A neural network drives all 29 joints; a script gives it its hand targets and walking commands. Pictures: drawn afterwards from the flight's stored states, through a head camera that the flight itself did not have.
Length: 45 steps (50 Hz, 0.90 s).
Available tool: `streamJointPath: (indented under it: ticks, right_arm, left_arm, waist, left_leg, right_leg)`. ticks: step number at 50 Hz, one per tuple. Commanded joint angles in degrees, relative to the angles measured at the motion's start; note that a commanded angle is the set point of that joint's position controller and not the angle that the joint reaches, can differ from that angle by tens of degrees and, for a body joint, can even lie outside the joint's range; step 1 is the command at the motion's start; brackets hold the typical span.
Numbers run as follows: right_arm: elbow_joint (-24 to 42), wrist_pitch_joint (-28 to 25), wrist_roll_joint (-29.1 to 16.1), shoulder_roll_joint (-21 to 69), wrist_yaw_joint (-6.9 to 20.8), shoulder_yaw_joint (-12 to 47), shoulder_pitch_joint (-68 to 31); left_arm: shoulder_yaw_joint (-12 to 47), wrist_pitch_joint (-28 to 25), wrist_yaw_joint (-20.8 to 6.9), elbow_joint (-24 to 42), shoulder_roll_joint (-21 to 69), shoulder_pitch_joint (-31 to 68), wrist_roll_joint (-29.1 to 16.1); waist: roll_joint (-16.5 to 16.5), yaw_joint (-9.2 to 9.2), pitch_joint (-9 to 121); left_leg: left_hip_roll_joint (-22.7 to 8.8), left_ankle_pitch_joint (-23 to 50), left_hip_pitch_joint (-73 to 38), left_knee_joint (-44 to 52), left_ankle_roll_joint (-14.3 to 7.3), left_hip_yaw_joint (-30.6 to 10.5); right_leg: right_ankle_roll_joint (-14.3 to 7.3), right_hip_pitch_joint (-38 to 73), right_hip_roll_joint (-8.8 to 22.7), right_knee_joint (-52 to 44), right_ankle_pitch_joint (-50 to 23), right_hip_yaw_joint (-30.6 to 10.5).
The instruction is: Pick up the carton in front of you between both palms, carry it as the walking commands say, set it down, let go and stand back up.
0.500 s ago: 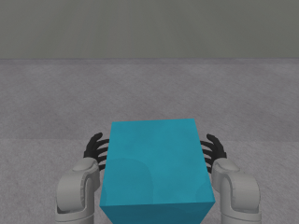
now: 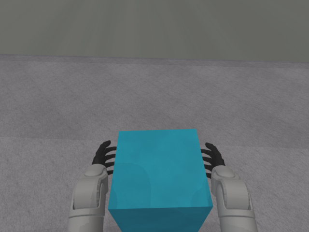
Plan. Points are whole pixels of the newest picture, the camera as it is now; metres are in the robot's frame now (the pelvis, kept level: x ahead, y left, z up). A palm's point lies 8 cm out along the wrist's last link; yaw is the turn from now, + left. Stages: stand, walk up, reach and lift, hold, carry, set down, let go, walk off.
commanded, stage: carry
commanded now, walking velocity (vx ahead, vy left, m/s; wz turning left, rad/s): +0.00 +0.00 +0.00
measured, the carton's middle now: (159, 185) +0.26 +0.00 -0.04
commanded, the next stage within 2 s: hold in 1.06 s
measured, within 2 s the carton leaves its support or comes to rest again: neither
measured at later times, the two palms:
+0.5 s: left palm (93, 176) +0.25 +0.16 +0.04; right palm (213, 177) +0.25 -0.14 +0.04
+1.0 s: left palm (89, 179) +0.24 +0.17 +0.04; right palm (209, 180) +0.24 -0.13 +0.04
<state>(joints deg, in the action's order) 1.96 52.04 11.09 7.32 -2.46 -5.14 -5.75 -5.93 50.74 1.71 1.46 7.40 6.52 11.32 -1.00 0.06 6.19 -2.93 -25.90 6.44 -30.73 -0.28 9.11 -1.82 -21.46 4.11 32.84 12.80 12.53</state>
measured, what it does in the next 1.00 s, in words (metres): stands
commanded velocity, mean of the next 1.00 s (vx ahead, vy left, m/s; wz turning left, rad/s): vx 0.00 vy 0.00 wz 0.00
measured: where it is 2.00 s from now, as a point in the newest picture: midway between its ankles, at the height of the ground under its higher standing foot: outside the picture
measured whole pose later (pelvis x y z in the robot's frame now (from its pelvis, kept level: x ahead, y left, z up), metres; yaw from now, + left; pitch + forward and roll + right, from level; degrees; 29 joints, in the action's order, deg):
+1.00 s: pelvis -0.04 +0.02 +0.00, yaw +0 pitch +1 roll +0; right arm -8.1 42.9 13.4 7.9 -1.8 -8.6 -11.0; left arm -9.6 41.8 1.1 -8.2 8.0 11.6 13.5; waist -0.5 0.0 3.9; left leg -0.9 -23.4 10.0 -32.5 -2.8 10.2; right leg -0.5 -22.9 6.1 29.6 6.9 11.3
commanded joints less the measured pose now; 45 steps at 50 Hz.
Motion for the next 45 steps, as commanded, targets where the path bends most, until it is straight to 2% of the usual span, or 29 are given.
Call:
streamJointPath:
  ticks: [1,5,10,16,20,27,45]
  right_arm:
    - [1.4,-6.6,-11.9,40.5,10.3,26.8,-26.2]
    - [-5.3,-12.0,-10.0,41.9,11.3,23.7,-29.7]
    - [-8.5,-16.1,-10.2,47.7,12.9,25.1,-33.6]
    - [-5.6,-13.8,-12.3,51.5,13.7,28.7,-32.4]
    - [-5.6,-12.0,-11.9,50.4,13.8,27.8,-30.5]
    - [-4.6,-12.1,-12.5,51.0,13.8,28.3,-32.3]
    - [-4.8,-11.9,-12.5,51.0,13.9,28.2,-31.9]
  left_arm:
    - [26.5,-5.1,-9.6,-1.3,42.0,22.5,-11.2]
    - [23.6,-10.6,-10.6,-8.0,43.1,26.1,-9.6]
    - [25.0,-14.6,-12.3,-11.1,48.7,29.9,-10.0]
    - [28.6,-12.3,-13.1,-8.1,52.3,28.6,-11.9]
    - [27.6,-10.5,-13.2,-8.2,51.2,26.9,-11.4]
    - [28.1,-10.5,-13.4,-7.2,51.8,28.5,-11.9]
    - [28.0,-10.3,-13.5,-7.4,51.8,27.9,-11.8]
  waist:
    - [0.3,-0.11,9.7]
    - [0.4,-0.15,9.5]
    - [0.8,-0.11,10.7]
    - [0.7,0.00,12.0]
    - [0.5,0.04,11.7]
    - [0.4,-0.03,10.7]
    - [0.4,0.00,11.1]
  left_leg:
    - [-6.1,22.4,5.0,5.5,-0.9,-4.3]
    - [-5.9,19.2,5.5,6.4,-1.2,-4.7]
    - [-5.8,17.5,5.5,6.5,-1.5,-5.0]
    - [-5.9,19.8,5.3,5.5,-1.7,-5.0]
    - [-6.0,21.0,5.6,5.1,-1.7,-5.0]
    - [-6.0,19.1,6.6,5.9,-2.0,-5.4]
    - [-6.1,21.5,6.5,5.4,-2.2,-5.3]
  right_leg:
    - [-0.7,11.9,5.8,-2.9,-19.0,-7.3]
    - [-0.5,11.6,5.8,-3.9,-16.1,-7.3]
    - [-0.3,12.1,5.8,-4.5,-14.9,-7.2]
    - [-0.1,12.2,5.9,-4.2,-16.2,-6.8]
    - [0.1,11.5,6.0,-4.1,-16.7,-6.6]
    - [0.3,10.9,5.9,-4.5,-14.7,-6.6]
    - [0.7,10.5,5.8,-4.2,-15.1,-6.2]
